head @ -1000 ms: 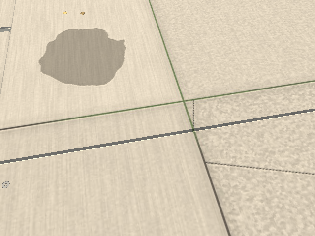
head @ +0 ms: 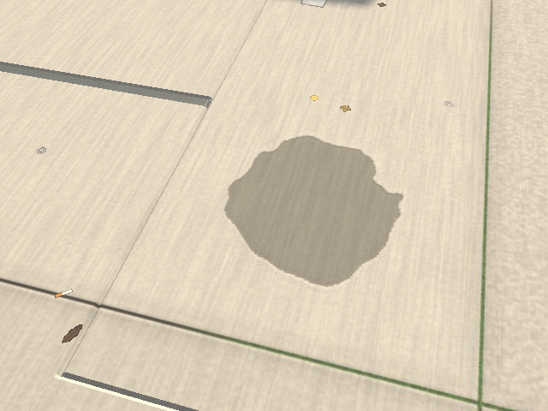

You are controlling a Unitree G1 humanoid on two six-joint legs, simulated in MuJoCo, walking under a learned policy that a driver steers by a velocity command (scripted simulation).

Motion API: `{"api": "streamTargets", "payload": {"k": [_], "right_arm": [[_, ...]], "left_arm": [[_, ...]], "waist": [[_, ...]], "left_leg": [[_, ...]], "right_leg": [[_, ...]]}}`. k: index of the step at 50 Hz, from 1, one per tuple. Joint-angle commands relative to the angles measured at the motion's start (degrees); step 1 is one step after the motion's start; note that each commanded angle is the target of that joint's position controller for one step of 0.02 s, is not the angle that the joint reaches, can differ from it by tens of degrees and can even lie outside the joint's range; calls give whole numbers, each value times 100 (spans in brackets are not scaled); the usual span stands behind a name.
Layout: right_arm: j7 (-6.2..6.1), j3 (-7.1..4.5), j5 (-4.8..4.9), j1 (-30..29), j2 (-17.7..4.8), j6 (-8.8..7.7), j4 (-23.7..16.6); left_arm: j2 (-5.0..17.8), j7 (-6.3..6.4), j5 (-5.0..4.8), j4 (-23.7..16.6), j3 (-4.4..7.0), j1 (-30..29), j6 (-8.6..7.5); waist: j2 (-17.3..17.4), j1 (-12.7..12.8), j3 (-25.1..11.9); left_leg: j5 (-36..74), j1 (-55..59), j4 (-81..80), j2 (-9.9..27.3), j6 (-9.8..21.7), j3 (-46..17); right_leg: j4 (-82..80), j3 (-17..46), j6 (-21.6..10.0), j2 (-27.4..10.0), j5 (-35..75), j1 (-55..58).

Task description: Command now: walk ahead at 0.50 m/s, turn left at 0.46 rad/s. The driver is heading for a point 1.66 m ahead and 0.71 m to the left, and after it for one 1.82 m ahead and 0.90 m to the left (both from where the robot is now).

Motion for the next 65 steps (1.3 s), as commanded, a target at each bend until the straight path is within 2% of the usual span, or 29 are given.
{"api": "streamTargets", "payload": {"k": [1,4,6,7,8,9,11,13,18,28,31,33,34,35,36,37,38,39,42,48,54,57,59,60,61,62,63,64,65], "right_arm": [[46,-13,-16,-787,-261,-91,-623],[19,-73,-57,-539,-363,-79,-621],[-35,-211,-104,628,-568,-130,-286],[-105,-368,-182,1587,-937,-151,-29],[-194,-551,-156,1778,-1595,-118,-99],[-208,-559,70,1897,-1558,-46,-140],[-271,-468,142,1355,-1128,-34,-33],[-300,-380,176,937,-853,-81,-74],[-261,-426,176,1249,-1032,-209,-21],[-348,-453,116,2293,-1094,-185,161],[-414,-482,91,2097,-1216,-177,93],[-381,-499,90,1732,-1321,-204,1],[-322,-481,146,1622,-1273,-243,-13],[-283,-351,201,1708,-804,-293,-198],[-295,-293,305,2408,-491,-257,-341],[-350,-331,72,2298,-941,-160,-135],[-297,-350,33,1888,-972,-125,-121],[-249,-330,38,1636,-870,-99,-143],[-98,-308,-24,1499,-727,70,-193],[63,-219,-26,410,-538,126,-631],[138,-36,-41,-605,-301,38,-912],[68,-52,-104,-681,-418,8,-933],[-6,-119,-153,109,-529,-74,-667],[-66,-202,-208,995,-681,-134,-342],[-166,-340,-318,1844,-1184,-154,-196],[-232,-454,-138,1965,-1643,-107,-164],[-277,-449,66,1848,-1495,-91,-137],[-303,-368,90,1499,-1216,-122,-60],[-289,-286,77,1236,-917,-159,-37]], "left_arm": [[879,76,6,-142,178,232,-28],[1056,135,31,-100,212,173,70],[1174,160,21,-121,228,116,180],[1115,164,12,-277,199,40,184],[521,43,-71,-705,68,241,136],[970,42,13,-835,179,-305,103],[837,8,-10,-1010,113,-802,5],[801,4,134,-961,115,-642,160],[697,-72,197,-1158,115,-1011,445],[730,-125,105,-1867,38,-2867,347],[863,-105,68,-1916,50,-2657,275],[1087,-2,48,-1622,146,-1640,218],[1262,75,84,-1439,219,-845,143],[1684,185,219,-1412,312,93,110],[2087,181,264,-1466,394,-173,187],[1569,144,144,-1511,341,-542,251],[1080,122,96,-1554,221,-881,256],[858,97,108,-1510,161,-1024,242],[846,76,51,-1278,149,-827,108],[871,21,-1,-995,194,-454,-1],[1012,1,3,-661,202,-21,17],[1161,28,-4,-430,213,226,123],[1255,52,-10,-326,204,250,204],[1175,61,-36,-342,159,239,227],[817,25,-127,-629,43,250,199],[560,-41,-121,-817,16,535,212],[1072,12,-16,-837,172,-156,265],[910,-16,-77,-934,133,-413,212],[821,-40,-78,-867,110,-397,193]], "waist": [[-693,46,350],[-786,-144,104],[-713,-644,-610],[-381,-1054,-1181],[1009,-814,-1837],[501,-994,-2058],[-130,-651,-639],[-226,-192,-228],[-104,-180,-119],[85,-851,118],[215,-646,86],[192,-165,-302],[-111,265,-759],[-765,536,-1684],[-2140,-23,-2022],[-1224,-182,-1345],[-619,-203,-639],[-393,-239,-282],[-904,-347,-133],[-788,-258,49],[-783,-26,282],[-798,-67,256],[-816,-466,-256],[-632,-837,-796],[99,-1127,-1621],[1039,-862,-2152],[167,-982,-1650],[154,-753,-880],[4,-524,-515]], "left_leg": [[-109,61,-508,-65,157,369],[-874,659,-803,-445,473,691],[-979,2143,-1271,-862,779,783],[-1178,3620,-1428,-341,1085,-49],[-1227,5475,-1635,1465,1907,-2956],[-742,5583,-2303,1775,2142,-4320],[197,4181,-2469,1283,1729,-2627],[817,3067,-2721,710,1389,-1881],[722,2600,-3072,344,1351,-1605],[1399,3799,-2593,356,1111,-2054],[1820,3738,-2259,430,882,-2249],[2774,3285,-1408,205,606,-2157],[2573,2861,-284,-166,457,-1870],[722,2108,1369,-525,348,-1423],[-3138,477,2630,-1352,203,-861],[-2694,42,3132,-738,245,-835],[-2150,103,3029,-532,214,-731],[-1855,220,2800,-356,162,-649],[-1646,463,2556,-164,73,-461],[-684,-407,1891,8,-38,-259],[-126,403,-260,-146,103,281],[-782,742,-762,-340,337,471],[-1029,1844,-1227,-684,570,593],[-803,3136,-1490,-688,707,474],[-1426,4919,-1572,711,1115,-1198],[-780,5796,-2154,2157,1755,-3758],[-224,5386,-2195,1857,1609,-3301],[367,4624,-2305,1583,1446,-2379],[681,3991,-2499,1279,1203,-1858]], "right_leg": [[-81,278,-533,-1683,2766,-26],[847,-10,-423,-1780,4799,388],[2649,-308,-290,-1688,5466,141],[4140,-368,-137,-1563,4125,-946],[6352,-427,196,-634,-318,-3391],[7141,699,222,-205,-1583,-4208],[6451,949,175,-794,-624,-4424],[5733,971,298,-995,-540,-3715],[4863,809,570,-980,102,-3774],[2871,869,518,-562,1154,-4383],[2264,947,340,-391,907,-3527],[1929,816,147,-93,503,-1891],[1611,986,-18,-349,665,-682],[1468,2380,-279,-1753,-589,682],[704,5041,-862,-2975,-755,1457],[653,5102,-885,-2826,-1338,725],[548,4119,-785,-2546,-1137,-54],[405,3265,-676,-2235,-463,-557],[176,1974,-529,-1834,1038,-1038],[-88,774,-597,-1772,2129,-729],[-157,149,-493,-1692,2395,-681],[311,84,-479,-1880,3597,-102],[1561,-117,-390,-1822,5016,45],[2661,-293,-276,-1643,4595,-471],[4451,-366,-96,-1323,2515,-2010],[6178,-29,91,-325,-1844,-3651],[6463,800,21,-534,-1449,-4127],[6218,890,-31,-732,-978,-4196],[5767,891,-38,-882,-710,-3949]]}}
